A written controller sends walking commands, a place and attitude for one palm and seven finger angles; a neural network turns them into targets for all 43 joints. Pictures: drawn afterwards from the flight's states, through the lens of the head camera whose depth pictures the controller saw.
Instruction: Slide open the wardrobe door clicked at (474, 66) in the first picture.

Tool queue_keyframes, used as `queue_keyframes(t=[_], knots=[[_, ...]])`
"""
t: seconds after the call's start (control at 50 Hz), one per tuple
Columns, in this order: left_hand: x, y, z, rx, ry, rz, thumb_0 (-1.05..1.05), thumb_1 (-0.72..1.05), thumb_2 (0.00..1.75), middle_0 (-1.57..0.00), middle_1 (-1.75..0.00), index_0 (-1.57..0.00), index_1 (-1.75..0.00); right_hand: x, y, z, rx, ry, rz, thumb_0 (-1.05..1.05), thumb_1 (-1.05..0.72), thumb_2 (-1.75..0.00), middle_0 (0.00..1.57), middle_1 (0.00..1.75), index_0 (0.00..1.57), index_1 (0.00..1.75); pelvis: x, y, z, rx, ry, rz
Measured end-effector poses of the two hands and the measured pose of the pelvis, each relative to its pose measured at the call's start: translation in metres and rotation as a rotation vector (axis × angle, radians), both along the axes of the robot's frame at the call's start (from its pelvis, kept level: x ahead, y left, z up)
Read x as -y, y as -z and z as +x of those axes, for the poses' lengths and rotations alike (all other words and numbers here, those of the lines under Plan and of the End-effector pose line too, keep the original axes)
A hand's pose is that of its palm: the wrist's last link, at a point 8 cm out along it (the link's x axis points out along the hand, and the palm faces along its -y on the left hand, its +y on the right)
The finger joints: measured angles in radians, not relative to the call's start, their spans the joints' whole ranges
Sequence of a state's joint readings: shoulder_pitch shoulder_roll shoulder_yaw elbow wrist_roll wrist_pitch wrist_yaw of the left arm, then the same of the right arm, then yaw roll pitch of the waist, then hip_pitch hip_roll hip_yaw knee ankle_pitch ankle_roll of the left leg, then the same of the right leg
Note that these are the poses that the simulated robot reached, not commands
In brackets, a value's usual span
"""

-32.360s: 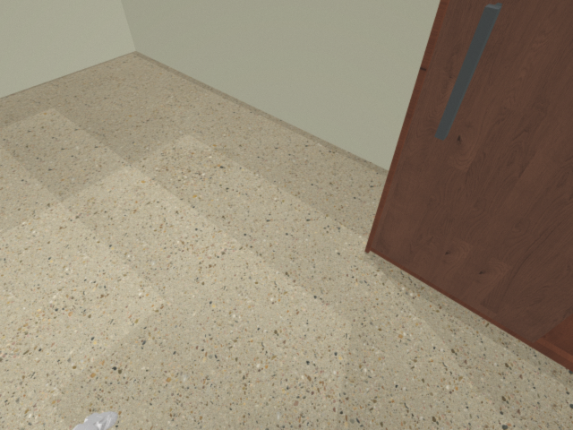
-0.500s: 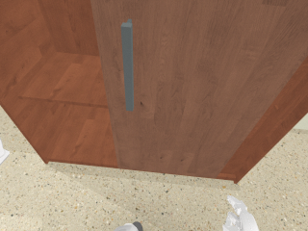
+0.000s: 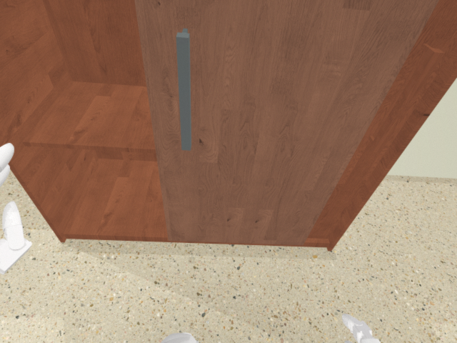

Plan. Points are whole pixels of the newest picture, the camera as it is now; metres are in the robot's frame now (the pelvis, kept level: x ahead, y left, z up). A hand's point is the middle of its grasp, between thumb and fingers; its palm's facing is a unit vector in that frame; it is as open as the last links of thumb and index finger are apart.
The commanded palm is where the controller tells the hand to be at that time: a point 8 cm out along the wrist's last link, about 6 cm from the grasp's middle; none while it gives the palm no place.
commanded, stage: stop stepping back and stand still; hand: left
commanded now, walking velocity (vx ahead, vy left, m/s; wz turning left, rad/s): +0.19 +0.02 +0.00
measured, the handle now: (185, 95) +0.67 +0.18 +0.08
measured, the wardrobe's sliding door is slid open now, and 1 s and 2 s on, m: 0.49 0.49 0.49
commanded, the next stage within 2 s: let the arm hang, fingers relaxed in 0.40 s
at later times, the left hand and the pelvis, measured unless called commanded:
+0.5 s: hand (3, 244) +0.18 +0.30 +0.16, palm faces +0.49 -0.73 -0.47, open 7.4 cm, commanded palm none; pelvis -0.01 +0.02 -0.02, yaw +2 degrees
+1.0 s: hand out of the picture +0.04 +0.20 -0.18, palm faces +0.10 -0.97 -0.23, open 7.1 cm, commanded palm none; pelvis +0.01 +0.01 -0.01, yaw +6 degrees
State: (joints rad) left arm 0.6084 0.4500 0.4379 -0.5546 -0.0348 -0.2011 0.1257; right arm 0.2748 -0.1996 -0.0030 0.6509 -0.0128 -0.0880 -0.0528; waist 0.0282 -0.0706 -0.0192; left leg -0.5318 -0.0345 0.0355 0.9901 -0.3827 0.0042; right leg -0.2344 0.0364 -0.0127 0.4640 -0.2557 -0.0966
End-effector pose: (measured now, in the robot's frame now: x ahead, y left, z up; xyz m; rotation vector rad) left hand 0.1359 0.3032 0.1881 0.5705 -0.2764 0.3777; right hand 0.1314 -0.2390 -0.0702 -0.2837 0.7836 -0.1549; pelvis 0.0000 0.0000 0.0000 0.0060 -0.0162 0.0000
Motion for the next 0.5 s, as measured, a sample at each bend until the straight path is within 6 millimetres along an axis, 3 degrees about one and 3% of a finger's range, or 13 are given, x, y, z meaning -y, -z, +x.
queue_keyframes(t=[0.08,0.2,0.32,0.38,0.44,0.5], knots=[[-0.019,0.009,-0.008,0.061,-0.086,-0.081,0.01,0.89,0.9,-0.21,-0.3,-0.21,-0.3,0.004,0.001,-0.018,-0.024,0.014,-0.033,0.02,-0.9,-0.9,0.2,0.3,0.2,0.3,-0.006,-0.001,-0.007,-0.005,0.002,0.009],[-0.03,0.031,0.01,0.101,-0.056,-0.166,0.02,0.89,0.9,-0.21,-0.3,-0.21,-0.3,-0.006,0.007,-0.022,0.074,0.04,-0.076,0.02,-0.9,-0.9,0.2,0.3,0.2,0.3,-0.029,0.018,-0.021,0.012,-0.026,-0.019],[-0.02,0.008,0.01,0.082,0.034,-0.017,0.02,0.89,0.9,-0.21,-0.3,-0.21,-0.3,-0.038,0.007,-0.031,0.085,0.038,0.048,0.02,-0.91,-0.9,0.2,0.3,0.2,0.3,-0.021,0.011,-0.023,0.02,-0.013,-0.004],[-0.015,-0.004,0.001,0.063,0.023,0.068,0.02,0.89,0.9,-0.21,-0.3,-0.21,-0.3,-0.045,0.02,-0.03,0.05,0.005,0.091,0.02,-0.9,-0.9,0.2,0.3,0.2,0.3,-0.017,0.013,-0.017,0.006,-0.019,-0.023],[-0.016,0.0,-0.004,0.047,-0.014,0.1,0.02,0.89,0.9,-0.21,-0.3,-0.21,-0.3,-0.042,0.04,-0.022,-0.014,-0.029,0.096,0.02,-0.9,-0.9,0.2,0.3,0.2,0.3,-0.016,0.023,-0.015,-0.004,-0.025,-0.023],[-0.026,0.009,-0.002,0.028,-0.073,0.02,0.01,0.89,0.9,-0.21,-0.3,-0.21,-0.3,-0.039,0.043,-0.013,-0.07,-0.047,0.073,0.02,-0.9,-0.9,0.2,0.3,0.2,0.3,-0.021,0.017,-0.011,0.003,-0.028,-0.018]])
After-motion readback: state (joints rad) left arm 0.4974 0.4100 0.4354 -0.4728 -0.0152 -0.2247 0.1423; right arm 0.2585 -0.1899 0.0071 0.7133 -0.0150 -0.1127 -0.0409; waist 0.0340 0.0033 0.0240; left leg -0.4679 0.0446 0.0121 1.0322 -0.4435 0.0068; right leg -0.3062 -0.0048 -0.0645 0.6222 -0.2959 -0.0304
